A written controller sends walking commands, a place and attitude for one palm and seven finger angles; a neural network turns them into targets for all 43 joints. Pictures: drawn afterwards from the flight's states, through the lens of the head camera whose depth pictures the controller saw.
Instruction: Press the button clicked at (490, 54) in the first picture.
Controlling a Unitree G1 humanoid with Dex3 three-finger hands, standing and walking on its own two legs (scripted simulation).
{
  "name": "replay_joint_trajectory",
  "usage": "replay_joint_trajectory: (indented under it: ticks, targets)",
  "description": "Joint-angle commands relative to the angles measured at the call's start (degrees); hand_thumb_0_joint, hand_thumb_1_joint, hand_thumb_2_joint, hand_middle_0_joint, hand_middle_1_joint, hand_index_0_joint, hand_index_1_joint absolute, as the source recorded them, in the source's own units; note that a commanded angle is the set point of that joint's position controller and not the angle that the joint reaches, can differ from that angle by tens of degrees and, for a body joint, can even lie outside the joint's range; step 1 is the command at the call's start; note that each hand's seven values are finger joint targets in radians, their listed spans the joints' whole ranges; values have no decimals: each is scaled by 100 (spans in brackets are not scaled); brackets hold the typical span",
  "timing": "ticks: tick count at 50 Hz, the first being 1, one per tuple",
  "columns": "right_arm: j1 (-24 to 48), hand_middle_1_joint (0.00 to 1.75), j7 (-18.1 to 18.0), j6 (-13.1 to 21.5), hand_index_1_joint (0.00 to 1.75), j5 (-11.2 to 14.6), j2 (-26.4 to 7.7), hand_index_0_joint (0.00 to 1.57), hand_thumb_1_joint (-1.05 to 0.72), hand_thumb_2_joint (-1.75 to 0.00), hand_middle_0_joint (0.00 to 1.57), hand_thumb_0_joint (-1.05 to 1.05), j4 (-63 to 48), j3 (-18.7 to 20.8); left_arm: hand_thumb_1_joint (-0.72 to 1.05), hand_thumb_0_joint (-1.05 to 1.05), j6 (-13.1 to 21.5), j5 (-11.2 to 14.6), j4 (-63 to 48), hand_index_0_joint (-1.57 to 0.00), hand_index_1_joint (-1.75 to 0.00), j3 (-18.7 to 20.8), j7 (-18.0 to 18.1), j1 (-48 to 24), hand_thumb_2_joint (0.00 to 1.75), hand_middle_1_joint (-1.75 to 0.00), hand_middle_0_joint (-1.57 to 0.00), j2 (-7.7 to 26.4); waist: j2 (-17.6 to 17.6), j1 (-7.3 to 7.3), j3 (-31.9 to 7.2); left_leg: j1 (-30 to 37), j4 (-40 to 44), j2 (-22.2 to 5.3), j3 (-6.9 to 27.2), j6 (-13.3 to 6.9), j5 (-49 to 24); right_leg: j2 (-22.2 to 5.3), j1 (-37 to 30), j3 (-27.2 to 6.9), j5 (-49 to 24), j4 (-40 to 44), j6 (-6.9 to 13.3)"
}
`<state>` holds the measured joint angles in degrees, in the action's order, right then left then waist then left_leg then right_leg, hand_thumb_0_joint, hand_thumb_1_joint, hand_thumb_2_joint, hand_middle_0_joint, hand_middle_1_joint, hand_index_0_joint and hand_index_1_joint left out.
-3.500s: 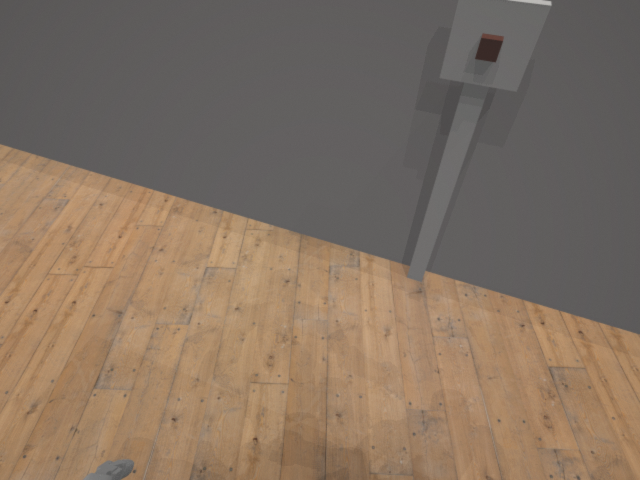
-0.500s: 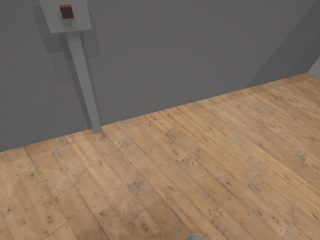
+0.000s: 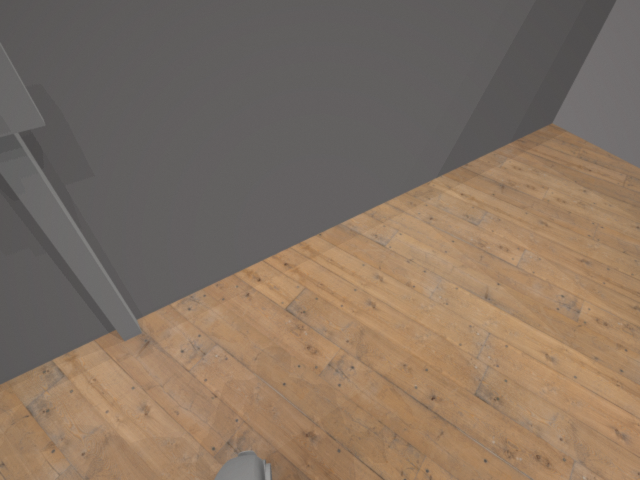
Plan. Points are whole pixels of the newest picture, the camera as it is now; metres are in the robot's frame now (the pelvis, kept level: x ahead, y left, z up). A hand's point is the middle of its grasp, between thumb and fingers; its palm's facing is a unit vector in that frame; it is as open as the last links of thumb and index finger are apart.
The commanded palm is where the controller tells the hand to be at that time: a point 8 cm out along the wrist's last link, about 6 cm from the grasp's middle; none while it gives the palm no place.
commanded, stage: turn to face it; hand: left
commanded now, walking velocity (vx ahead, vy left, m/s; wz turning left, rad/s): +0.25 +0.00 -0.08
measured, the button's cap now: out of the picture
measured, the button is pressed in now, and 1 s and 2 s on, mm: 0 0 0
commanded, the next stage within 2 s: take the last steps up to it in 1.12 s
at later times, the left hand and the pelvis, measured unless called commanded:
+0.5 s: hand (158, 469) +0.17 +0.25 -0.17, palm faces +0.16 -0.98 -0.15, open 7.4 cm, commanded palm none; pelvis +0.12 +0.06 +0.00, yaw +7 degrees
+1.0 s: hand out of the picture +0.13 +0.23 -0.15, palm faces +0.44 -0.86 -0.27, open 7.4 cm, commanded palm none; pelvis +0.14 +0.01 +0.00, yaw +27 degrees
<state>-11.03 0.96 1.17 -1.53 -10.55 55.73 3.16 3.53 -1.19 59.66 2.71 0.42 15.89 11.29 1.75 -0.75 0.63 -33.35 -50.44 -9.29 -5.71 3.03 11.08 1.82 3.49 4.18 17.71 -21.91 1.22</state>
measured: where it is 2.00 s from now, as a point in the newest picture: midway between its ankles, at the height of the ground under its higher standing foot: outside the picture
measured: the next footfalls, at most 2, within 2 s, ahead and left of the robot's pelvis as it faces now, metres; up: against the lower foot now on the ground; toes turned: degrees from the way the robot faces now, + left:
left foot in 0.12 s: +0.21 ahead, +0.12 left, +0.00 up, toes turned +9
right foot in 0.76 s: +0.19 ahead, -0.09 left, +0.00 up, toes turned +16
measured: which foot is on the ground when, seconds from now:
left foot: up 0.00-0.10, down 0.12-0.76, up 0.78-1.00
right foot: down 0.00-0.12, up 0.14-0.74, down 0.76-1.00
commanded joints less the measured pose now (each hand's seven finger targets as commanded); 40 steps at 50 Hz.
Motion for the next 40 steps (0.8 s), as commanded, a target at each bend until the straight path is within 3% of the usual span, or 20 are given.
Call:
replay_joint_trajectory:
  ticks: [1, 3, 4, 5, 6, 7, 8, 10, 12, 14, 19, 23, 30, 33, 35, 36, 37, 38, 39, 40]
  targets:
    - [5, 30, 94, 139, 30, 36, -241, 20, -90, -90, 20, 0, -287, 35, 90, 0, 104, -34, -143, -20, -30, 128, 50, 230, 90, -30, -20, 792, -1077, 52, 568, 565, 967, 174, -76, -131, -180, -1468, 544, -800, -2084, 731, 674]
    - [-124, 30, 54, 187, 30, 20, -328, 20, -90, -90, 20, 0, -232, 62, 90, 0, 85, -26, -89, -20, -30, 146, 65, 311, 90, -30, -20, 822, -852, -48, 494, 1198, 1414, 357, -182, -225, -126, -1453, 535, -815, -2607, 261, 626]
    - [-620, 30, 3, 209, 30, 0, -442, 20, -90, -90, 20, 0, -53, 88, 90, 0, 65, -5, -82, -20, -30, 137, 77, 295, 90, -30, -20, 803, -663, -282, 305, 1967, 1790, 484, -172, -259, -417, -1286, 691, -639, -2955, -436, 501]
    - [-1406, 30, -39, 231, 30, -30, -757, 20, -90, -90, 20, 0, 177, 152, 90, 0, 44, 14, -61, -20, -30, 122, 78, 374, 90, -30, -20, 695, 83, -545, -210, 2945, 2103, 381, 109, -341, -925, -965, 870, -350, -2618, -1664, 296]
    - [-1916, 30, -102, 260, 30, -100, -1332, 20, -90, -90, 20, 0, 280, 246, 90, 0, 1, 99, -86, -20, -30, 97, 57, 847, 90, -30, -20, 399, 1570, -528, -928, 4058, 2399, -1002, 1763, -850, -2074, -202, 1865, 259, -448, -3347, -35]
    - [-2052, 30, -142, 180, 30, -1, -1478, 20, -90, -90, 20, 0, 341, 203, 90, 0, 1, 98, -151, -20, -30, 30, 59, 946, 90, -30, -20, 351, 2015, -448, -1160, 4078, 3010, -1662, 2718, -1329, -2793, 79, 2269, -21, 1837, -4684, -101]
    - [-1593, 30, -191, 146, 30, 35, -1222, 20, -90, -90, 20, 0, 319, 129, 90, 0, -50, 56, -94, -20, -30, 51, 113, 830, 90, -30, -20, 478, 1515, -310, -930, 3596, 3228, -1524, 2574, -1368, -2251, -221, 2385, -405, 1628, -5068, -78]
    - [-811, 30, -212, 168, 30, 60, -784, 20, -90, -90, 20, 0, 101, 22, 90, 0, -76, 13, -145, -20, -30, 37, 35, 230, 90, -30, -20, 379, 567, -114, 126, 2326, 3416, -1154, 2109, -1368, -1932, -657, 2708, -341, 929, -5003, -212]
    - [-553, 30, -215, 207, 30, 69, -599, 20, -90, -90, 20, 0, 88, -48, 90, 0, -202, -8, -84, -20, -30, 32, 15, 338, 90, -30, -20, 182, 414, 115, 179, 1658, 3561, -700, 1402, -1081, -1934, -759, 2174, -321, 507, -4490, -338]
    - [-385, 30, -208, 154, 30, 93, -636, 20, -90, -90, 20, 0, 40, -7, 90, 0, -342, -2, -59, -20, -30, 70, 37, 553, 90, -30, -20, 157, 543, 214, -37, 1491, 3678, -470, 1185, -1029, -1325, -719, 2012, -261, 216, -4337, -410]
    - [-437, 30, -183, 10, 30, 64, -800, 20, -90, -90, 20, 0, -74, 142, 90, 0, -489, -33, -333, -20, -30, 213, 63, 285, 90, -30, -20, 241, 293, 148, -231, 1729, 3858, -427, 1632, -1113, 80, -732, 2559, -317, -171, -4116, -550]
    - [-645, 30, -181, -67, 30, 34, -852, 20, -90, -90, 20, 0, -55, 219, 90, 0, -507, -17, -615, -20, -30, 246, 81, -301, 90, -30, -20, 280, 368, -31, -105, 1880, 3789, -397, 2161, -1254, 357, -688, 2738, -360, 66, -3542, -601]
    - [-860, 30, -197, -146, 30, 2, -1010, 20, -90, -90, 20, 0, -98, 341, 90, 0, -467, 32, -941, -20, -30, 222, 112, -769, 90, -30, -20, 306, 517, -190, -310, 2279, 3333, -350, 2873, -1422, -794, -408, 2381, -445, 678, -2429, -527]
    - [-707, 30, -191, -181, 30, 1, -1098, 20, -90, -90, 20, 0, -205, 389, 90, 0, -457, 79, -975, -20, -30, 221, 142, -553, 90, -30, -20, 322, 574, -91, -513, 2203, 3145, -215, 3000, -1345, -1293, -249, 1822, -446, 640, -1820, -461]
    - [-547, 30, -166, -204, 30, 27, -1101, 20, -90, -90, 20, 0, -281, 414, 90, 0, -429, 98, -965, -20, -30, 225, 161, -367, 90, -30, -20, 416, 510, 24, -574, 1964, 2954, 18, 2927, -1138, -1445, -188, 1202, -385, 193, -953, -411]
    - [-465, 30, -147, -222, 30, 43, -1055, 20, -90, -90, 20, 0, -346, 418, 90, 0, -412, 101, -957, -20, -30, 250, 179, -207, 90, -30, -20, 474, 447, 104, -623, 1641, 2853, 204, 2807, -899, -1180, -243, 633, -338, -229, -228, -366]
    - [-428, 30, -111, -232, 30, 82, -921, 20, -90, -90, 20, 0, -391, 414, 90, 0, -390, 83, -937, -20, -30, 298, 206, -40, 90, -30, -20, 673, 62, 169, -661, 1010, 2530, 453, 2503, -583, -576, -668, -137, -626, -493, 344, -213]
    - [-403, 30, -80, -233, 30, 123, -620, 20, -90, -90, 20, 0, -528, 373, 90, 0, -362, 5, -981, -20, -30, 372, 249, -2, 90, -30, -20, 1130, -1212, 212, -493, -152, 1476, 1092, 1576, -231, 839, -1982, -691, -1867, -178, 843, 198]
    - [-347, 30, -93, -238, 30, 50, -660, 20, -90, -90, 20, 0, -654, 382, 90, 0, -378, -21, -1125, -20, -30, 361, 242, -254, 90, -30, -20, 1335, -1816, 179, -240, -503, 141, 1432, 777, -49, 1993, -3004, -135, -2492, -792, 915, 756]
    - [-315, 30, -72, -274, 30, 4, -828, 20, -90, -90, 20, 0, -632, 430, 90, 0, -387, -2, -1251, -20, -30, 319, 257, -553, 90, -30, -20, 1186, -1134, 52, -102, -209, -807, 1182, 935, -96, 1880, -2977, 503, -2019, -1254, 797, 892]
